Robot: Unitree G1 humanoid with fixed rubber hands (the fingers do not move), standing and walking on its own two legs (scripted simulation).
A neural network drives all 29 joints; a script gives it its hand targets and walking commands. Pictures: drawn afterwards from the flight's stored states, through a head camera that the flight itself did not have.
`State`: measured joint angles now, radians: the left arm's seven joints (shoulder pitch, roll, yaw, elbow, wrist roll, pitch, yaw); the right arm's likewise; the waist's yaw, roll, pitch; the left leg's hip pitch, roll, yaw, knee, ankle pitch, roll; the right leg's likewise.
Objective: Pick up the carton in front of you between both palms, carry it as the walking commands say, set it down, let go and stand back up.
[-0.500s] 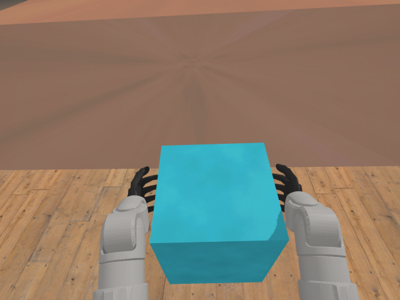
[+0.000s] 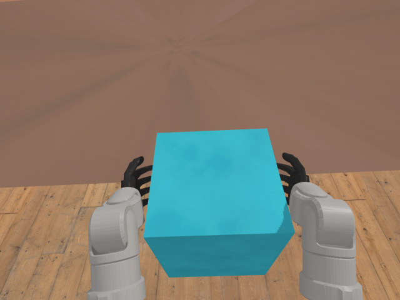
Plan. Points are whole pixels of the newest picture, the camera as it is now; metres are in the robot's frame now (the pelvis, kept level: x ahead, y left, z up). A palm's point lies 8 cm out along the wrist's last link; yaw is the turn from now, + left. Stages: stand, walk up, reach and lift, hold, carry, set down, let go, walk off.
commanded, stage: carry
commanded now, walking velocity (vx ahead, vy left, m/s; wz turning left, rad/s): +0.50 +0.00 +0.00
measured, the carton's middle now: (214, 208) +0.29 -0.02 +0.03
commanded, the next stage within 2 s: none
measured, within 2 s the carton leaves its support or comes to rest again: neither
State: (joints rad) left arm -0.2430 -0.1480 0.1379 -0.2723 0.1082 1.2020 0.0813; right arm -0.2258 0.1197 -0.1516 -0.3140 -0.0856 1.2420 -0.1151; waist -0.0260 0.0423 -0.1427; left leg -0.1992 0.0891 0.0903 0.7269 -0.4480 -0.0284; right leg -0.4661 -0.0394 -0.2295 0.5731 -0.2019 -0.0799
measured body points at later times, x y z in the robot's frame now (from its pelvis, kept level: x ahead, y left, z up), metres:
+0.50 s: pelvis +0.36 +0.00 +0.00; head +0.37 -0.01 +0.45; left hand +0.65 +0.13 +0.07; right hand +0.63 -0.17 +0.06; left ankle +0.43 +0.08 -0.73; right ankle +0.16 -0.08 -0.62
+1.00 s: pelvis +0.70 -0.07 +0.02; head +0.74 -0.09 +0.47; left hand +1.01 +0.09 +0.15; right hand +1.03 -0.21 +0.13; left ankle +0.65 +0.07 -0.64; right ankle +0.70 -0.14 -0.73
